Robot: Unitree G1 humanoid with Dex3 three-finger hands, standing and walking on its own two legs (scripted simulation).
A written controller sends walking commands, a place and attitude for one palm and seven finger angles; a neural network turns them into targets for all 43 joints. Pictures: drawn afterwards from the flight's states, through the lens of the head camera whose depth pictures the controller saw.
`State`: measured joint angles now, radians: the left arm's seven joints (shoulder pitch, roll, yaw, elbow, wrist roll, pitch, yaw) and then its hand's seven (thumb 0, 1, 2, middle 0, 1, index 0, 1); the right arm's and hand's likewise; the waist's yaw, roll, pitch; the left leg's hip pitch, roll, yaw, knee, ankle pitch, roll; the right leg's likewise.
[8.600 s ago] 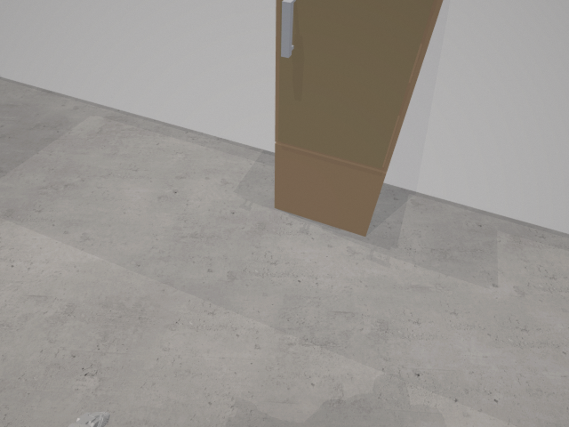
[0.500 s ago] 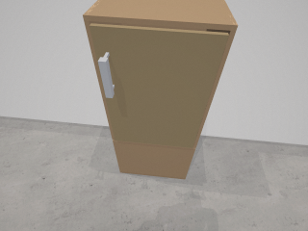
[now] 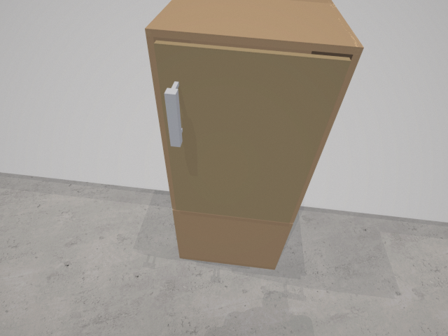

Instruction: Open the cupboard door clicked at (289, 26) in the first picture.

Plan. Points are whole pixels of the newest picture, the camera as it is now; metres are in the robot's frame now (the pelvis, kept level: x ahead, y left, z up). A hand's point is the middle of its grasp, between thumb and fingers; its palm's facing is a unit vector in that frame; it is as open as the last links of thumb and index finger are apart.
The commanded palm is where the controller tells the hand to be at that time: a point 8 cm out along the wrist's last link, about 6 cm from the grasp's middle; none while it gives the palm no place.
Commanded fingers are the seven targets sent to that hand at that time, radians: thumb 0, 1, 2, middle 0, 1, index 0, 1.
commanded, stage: look again from close up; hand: left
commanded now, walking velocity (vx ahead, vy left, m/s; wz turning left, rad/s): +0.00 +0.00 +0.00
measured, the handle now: (176, 114) +0.58 +0.15 +0.10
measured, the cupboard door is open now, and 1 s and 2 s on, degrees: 0 0 0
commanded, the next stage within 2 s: shuffle to correct the standing spot in 0.24 s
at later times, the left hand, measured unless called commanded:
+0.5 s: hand out of the picture -0.03 +0.23 -0.17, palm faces +0.00 -0.97 -0.24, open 7.3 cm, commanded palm none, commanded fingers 0.00 0.90 0.90 -0.20 -0.30 -0.20 -0.30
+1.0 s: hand out of the picture -0.01 +0.14 -0.17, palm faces +0.04 -0.99 -0.13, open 7.3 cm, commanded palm none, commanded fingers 0.00 0.90 0.90 -0.20 -0.30 -0.20 -0.30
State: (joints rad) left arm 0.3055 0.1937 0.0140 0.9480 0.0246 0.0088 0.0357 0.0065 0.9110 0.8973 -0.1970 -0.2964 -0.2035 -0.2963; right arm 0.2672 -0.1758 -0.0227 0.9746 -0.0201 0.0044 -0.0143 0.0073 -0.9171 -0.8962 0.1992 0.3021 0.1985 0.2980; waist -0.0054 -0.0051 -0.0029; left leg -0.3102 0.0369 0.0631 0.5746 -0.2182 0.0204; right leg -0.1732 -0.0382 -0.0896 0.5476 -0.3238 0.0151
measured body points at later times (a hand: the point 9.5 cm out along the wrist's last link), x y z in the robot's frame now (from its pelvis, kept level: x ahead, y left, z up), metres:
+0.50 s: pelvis -0.02 +0.02 +0.01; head -0.04 +0.03 +0.46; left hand -0.03 +0.28 -0.15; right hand +0.02 -0.24 -0.13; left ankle +0.06 +0.11 -0.73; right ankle -0.02 -0.13 -0.73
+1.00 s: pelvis +0.02 +0.00 +0.00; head +0.00 +0.00 +0.45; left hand -0.01 +0.19 -0.16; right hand -0.03 -0.20 -0.16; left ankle +0.06 +0.11 -0.73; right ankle -0.01 -0.12 -0.73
